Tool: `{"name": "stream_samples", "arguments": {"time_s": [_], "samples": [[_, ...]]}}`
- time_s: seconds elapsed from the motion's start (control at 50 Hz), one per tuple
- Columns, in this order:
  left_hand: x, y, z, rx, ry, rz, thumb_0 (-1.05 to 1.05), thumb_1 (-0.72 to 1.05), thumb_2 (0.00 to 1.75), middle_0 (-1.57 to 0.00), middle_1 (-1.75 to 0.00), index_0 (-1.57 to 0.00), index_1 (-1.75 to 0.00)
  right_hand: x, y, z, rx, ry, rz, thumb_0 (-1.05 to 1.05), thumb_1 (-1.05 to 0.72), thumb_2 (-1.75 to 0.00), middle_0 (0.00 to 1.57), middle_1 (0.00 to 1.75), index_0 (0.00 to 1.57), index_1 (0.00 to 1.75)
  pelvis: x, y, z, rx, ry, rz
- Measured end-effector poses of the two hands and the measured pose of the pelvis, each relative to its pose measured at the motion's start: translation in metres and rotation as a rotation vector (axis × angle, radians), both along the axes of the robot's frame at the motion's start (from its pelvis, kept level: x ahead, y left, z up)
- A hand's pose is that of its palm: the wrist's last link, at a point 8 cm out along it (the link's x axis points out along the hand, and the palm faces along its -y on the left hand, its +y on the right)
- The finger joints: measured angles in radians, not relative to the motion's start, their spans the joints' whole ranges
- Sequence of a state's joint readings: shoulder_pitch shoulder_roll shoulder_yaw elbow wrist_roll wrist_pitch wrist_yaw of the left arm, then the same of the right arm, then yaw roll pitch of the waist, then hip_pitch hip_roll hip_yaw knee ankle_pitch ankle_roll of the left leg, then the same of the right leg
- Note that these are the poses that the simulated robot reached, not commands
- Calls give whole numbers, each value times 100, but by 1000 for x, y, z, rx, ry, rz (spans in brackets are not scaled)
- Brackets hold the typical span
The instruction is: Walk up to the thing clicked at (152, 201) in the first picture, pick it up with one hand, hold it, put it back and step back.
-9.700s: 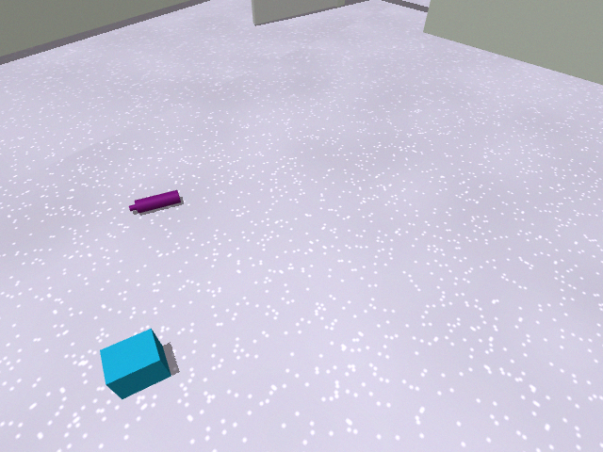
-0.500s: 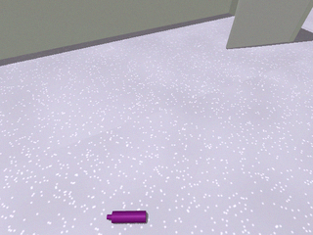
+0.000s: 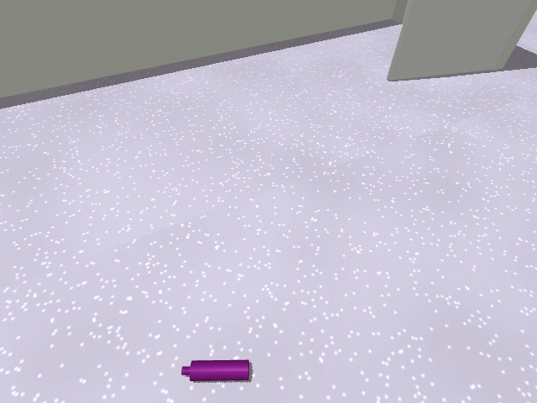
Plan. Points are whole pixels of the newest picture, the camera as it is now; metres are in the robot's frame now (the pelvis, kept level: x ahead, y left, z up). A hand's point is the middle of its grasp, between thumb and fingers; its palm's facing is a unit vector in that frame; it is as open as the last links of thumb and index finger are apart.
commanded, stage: stand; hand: left
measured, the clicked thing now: (215, 370) +0.37 +0.19 -0.75
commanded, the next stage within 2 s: walk up in 0.92 s
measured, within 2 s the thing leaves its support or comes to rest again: neither
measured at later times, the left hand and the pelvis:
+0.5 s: hand out of the picture +0.07 +0.25 -0.16, palm faces -0.03 -0.94 -0.34, open 7.4 cm; pelvis +0.00 +0.00 +0.00, yaw +0 degrees
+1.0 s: hand out of the picture +0.07 +0.26 -0.16, palm faces -0.02 -0.94 -0.34, open 7.4 cm; pelvis -0.01 +0.00 +0.00, yaw +0 degrees
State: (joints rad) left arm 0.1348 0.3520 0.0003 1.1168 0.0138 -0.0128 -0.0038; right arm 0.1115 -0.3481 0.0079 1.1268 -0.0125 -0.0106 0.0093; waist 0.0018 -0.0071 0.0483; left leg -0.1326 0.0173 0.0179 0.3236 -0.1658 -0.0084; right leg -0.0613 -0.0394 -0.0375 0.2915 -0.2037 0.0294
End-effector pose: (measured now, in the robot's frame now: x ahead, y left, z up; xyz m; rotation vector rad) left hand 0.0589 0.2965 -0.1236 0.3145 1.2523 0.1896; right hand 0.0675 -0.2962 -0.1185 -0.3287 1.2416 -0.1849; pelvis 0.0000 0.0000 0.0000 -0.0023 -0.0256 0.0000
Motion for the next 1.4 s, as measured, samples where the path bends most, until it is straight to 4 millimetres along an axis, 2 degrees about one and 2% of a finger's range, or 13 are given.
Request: {"name": "stream_samples", "arguments": {"time_s": [0.24, 0.96, 1.02, 1.1, 1.18, 1.26, 1.32, 1.4], "samples": [[6, 0, 1, 0, -15, -5, 0, 90, 90, -20, -30, -20, -30, 4, 1, 0, 0, -11, -2, 0, -90, -90, 21, 30, 20, 30, 1, 1, 0, 0, -1, -1], [6, 5, 0, 0, -3, 4, 0, 90, 90, -20, -30, -20, -30, 4, 1, 1, -5, -23, -11, 0, -90, -90, 21, 30, 20, 30, 0, 1, -2, 6, 3, -2], [8, 9, -2, 15, 0, 10, 0, 90, 90, -20, -30, -20, -30, -2, -10, 4, -38, -47, -28, 0, -90, -90, 21, 31, 20, 30, -8, -7, -4, 9, 5, 2], [10, 4, 0, 34, -18, 12, 0, 90, 90, -20, -30, -20, -30, -20, -42, 10, -101, -47, -29, 0, -90, -90, 21, 31, 20, 30, -21, -25, -8, 8, 7, 1], [6, -16, -1, 47, -38, -14, 0, 91, 90, -20, -30, -20, -30, -35, -83, 7, -144, -37, -24, 0, -90, -90, 21, 31, 20, 30, -32, -48, -17, 13, 1, -16], [-12, -45, -8, 67, -34, -32, 0, 91, 90, -20, -30, -20, -30, -43, -121, -9, -148, -43, -36, 0, -90, -90, 21, 31, 20, 30, -44, -74, -31, -8, -17, -19], [-28, -69, -6, 49, -11, -32, 0, 91, 90, -20, -30, -20, -30, -49, -130, -11, -127, -28, -52, 0, -90, -90, 21, 30, 20, 30, -48, -83, -26, 11, -19, -21], [-38, -92, -2, 23, -20, -14, 0, 90, 90, -20, -30, -20, -30, -60, -127, -15, -80, 10, -36, 0, -90, -90, 20, 30, 20, 30, -48, -92, -19, 10, -7, -2]]}}
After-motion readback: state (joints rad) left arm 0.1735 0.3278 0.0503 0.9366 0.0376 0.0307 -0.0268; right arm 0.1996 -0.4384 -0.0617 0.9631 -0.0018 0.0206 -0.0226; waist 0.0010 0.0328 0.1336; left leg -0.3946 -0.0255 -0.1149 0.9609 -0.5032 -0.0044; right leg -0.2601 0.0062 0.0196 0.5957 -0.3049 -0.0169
